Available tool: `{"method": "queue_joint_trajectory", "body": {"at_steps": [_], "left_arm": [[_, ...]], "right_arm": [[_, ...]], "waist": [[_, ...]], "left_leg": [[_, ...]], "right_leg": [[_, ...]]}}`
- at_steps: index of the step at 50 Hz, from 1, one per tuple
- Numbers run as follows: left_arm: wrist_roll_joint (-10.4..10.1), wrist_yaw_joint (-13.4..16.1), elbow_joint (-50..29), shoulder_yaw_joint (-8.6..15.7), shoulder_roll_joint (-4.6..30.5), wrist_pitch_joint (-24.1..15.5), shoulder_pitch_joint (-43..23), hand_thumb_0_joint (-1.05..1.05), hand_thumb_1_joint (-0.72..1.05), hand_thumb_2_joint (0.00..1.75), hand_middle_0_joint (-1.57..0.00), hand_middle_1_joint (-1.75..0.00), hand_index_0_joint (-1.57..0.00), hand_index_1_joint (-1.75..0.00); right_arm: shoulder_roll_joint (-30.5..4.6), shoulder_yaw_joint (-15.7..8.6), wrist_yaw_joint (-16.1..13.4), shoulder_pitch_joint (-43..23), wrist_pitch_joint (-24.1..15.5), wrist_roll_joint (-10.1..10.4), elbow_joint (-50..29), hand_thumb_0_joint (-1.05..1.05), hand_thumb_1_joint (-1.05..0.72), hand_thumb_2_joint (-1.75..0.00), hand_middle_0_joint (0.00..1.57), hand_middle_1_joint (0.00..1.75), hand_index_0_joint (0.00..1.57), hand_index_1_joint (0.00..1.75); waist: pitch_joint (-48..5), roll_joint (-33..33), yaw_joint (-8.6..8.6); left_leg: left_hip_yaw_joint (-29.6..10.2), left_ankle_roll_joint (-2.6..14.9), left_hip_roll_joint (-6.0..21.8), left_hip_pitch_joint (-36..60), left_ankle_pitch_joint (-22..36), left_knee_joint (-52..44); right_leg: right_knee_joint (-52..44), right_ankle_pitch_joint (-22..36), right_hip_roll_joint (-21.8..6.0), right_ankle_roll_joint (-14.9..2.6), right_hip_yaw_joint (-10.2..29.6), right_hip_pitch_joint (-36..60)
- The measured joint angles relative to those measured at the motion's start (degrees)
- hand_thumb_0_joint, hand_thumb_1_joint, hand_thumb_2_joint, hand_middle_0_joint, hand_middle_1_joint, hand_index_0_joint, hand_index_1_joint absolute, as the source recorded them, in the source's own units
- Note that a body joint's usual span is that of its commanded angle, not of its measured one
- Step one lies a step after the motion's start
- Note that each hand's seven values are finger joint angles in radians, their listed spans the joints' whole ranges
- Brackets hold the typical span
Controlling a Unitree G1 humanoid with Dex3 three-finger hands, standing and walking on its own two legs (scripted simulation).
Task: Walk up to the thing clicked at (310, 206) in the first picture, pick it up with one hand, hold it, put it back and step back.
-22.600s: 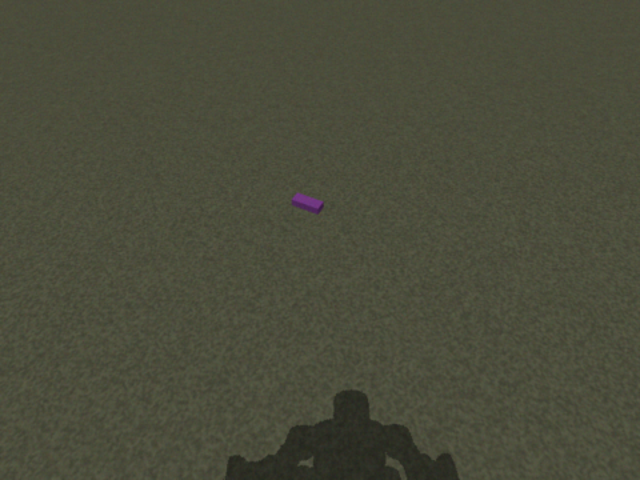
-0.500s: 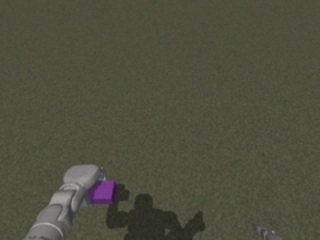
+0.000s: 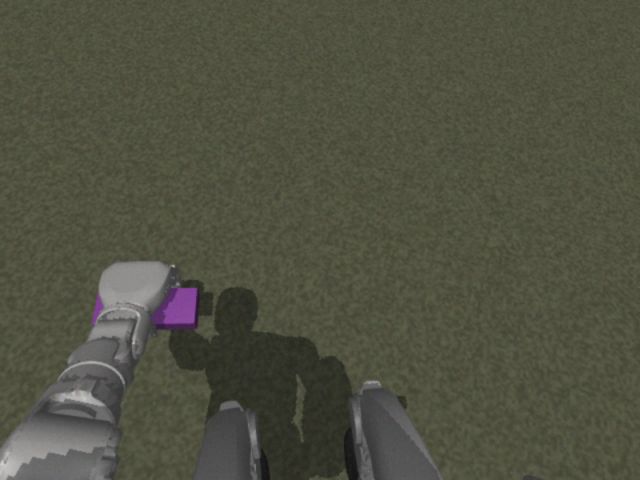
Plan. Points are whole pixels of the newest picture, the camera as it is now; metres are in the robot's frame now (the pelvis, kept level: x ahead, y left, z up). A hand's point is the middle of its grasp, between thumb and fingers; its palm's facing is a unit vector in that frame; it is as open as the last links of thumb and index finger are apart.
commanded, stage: crouch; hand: left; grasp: from above
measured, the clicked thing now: (149, 309) +0.40 +0.22 -0.16
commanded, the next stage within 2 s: lower in 1.32 s
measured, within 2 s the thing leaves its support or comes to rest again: neither
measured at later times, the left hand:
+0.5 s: hand (183, 322) +0.43 +0.21 -0.34, palm faces -0.47 +0.02 -0.88, open 8.3 cm
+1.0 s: hand (191, 325) +0.44 +0.22 -0.42, palm faces -0.49 +0.01 -0.87, open 8.3 cm
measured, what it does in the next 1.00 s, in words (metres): lowers itself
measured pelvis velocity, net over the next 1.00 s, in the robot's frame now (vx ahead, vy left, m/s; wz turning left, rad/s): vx -0.03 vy -0.01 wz -0.05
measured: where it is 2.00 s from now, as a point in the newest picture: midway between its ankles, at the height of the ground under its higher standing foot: outside the picture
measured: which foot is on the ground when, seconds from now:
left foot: down 0.00-1.00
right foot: down 0.00-1.00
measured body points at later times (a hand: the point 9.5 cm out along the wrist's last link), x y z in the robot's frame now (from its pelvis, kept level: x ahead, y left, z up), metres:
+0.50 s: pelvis -0.02 +0.00 -0.17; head +0.21 +0.03 +0.22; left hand +0.45 +0.21 -0.29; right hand +0.03 -0.28 -0.29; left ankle +0.05 +0.11 -0.59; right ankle +0.06 -0.14 -0.59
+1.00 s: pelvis -0.03 -0.01 -0.24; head +0.22 +0.03 +0.13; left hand +0.46 +0.21 -0.37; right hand -0.01 -0.29 -0.35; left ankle +0.05 +0.11 -0.59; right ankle +0.06 -0.14 -0.59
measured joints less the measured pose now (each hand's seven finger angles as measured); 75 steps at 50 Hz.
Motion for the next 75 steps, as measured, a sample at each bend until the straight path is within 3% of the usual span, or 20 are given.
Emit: {"method": "queue_joint_trajectory", "body": {"at_steps": [8, 15, 23, 37, 54, 75], "left_arm": [[-0.85, -1.24, 3.04, 2.36, 2.0, 0.79, -5.49, 0.0, 0.23, 0.26, -0.92, -0.23, -0.95, -0.22], [0.71, -1.98, 4.81, 4.25, 4.38, -2.15, -8.94, 0.0, 0.22, 0.27, -0.93, -0.22, -0.95, -0.21], [2.65, 0.04, 6.5, 6.25, 6.2, -3.13, -12.46, 0.0, 0.21, 0.29, -0.92, -0.23, -0.95, -0.22], [3.95, 0.39, 9.98, 8.53, 10.26, -3.89, -16.74, 0.0, 0.22, 0.3, -0.91, -0.24, -0.93, -0.24], [5.32, 0.53, 14.02, 10.62, 14.28, -6.37, -20.17, 0.0, 0.24, 0.25, -0.91, -0.23, -0.94, -0.22], [6.03, 1.59, 16.63, 10.98, 17.5, -6.78, -22.13, 0.0, 0.24, 0.24, -0.92, -0.21, -0.95, -0.2]], "right_arm": [[1.7, 1.38, 0.48, -0.42, -1.79, -1.16, 0.88, 0.01, -0.89, -0.9, 0.2, 0.3, 0.21, 0.3], [2.35, 2.86, 2.25, -2.0, -3.84, -2.21, 0.95, 0.01, -0.89, -0.9, 0.21, 0.3, 0.21, 0.3], [2.06, 3.41, 4.75, -4.36, -5.61, -3.73, 0.32, 0.0, -0.9, -0.9, 0.21, 0.3, 0.21, 0.3], [0.84, 3.5, 7.61, -5.44, -6.09, -5.09, -0.54, 0.0, -0.91, -0.9, 0.2, 0.3, 0.21, 0.3], [0.07, 5.05, 9.09, -3.7, -6.28, -6.2, 0.86, 0.0, -0.91, -0.9, 0.2, 0.3, 0.21, 0.3], [-0.86, 7.31, 9.82, -4.72, -6.69, -7.15, 0.45, 0.0, -0.91, -0.9, 0.2, 0.3, 0.21, 0.3]], "waist": [[-0.91, 1.18, -2.35], [-1.04, 1.45, -3.34], [0.23, 0.73, -4.01], [2.88, -0.16, -5.49], [6.28, -0.71, -7.28], [8.47, -1.47, -8.17]], "left_leg": [[-0.53, 0.4, -0.16, -16.5, -3.06, 13.57], [-1.55, 0.4, -0.52, -28.02, -5.23, 23.6], [-2.88, -0.03, -0.82, -36.78, -7.07, 31.99], [-4.37, -0.2, -0.47, -44.76, -8.84, 41.53], [-5.0, -0.34, -0.4, -51.15, -8.69, 49.09], [-6.61, -0.49, -0.46, -55.41, -9.01, 54.69]], "right_leg": [[13.38, -3.09, -0.34, 0.0, 0.17, -16.23], [23.23, -5.54, -0.76, 0.01, -0.28, -27.22], [31.39, -7.66, -1.04, -0.38, -1.07, -35.43], [40.11, -8.92, -0.55, -0.59, -1.88, -43.03], [47.49, -8.5, -0.29, -0.77, -1.9, -49.52], [52.13, -8.34, -0.02, -0.79, -2.98, -53.23]]}}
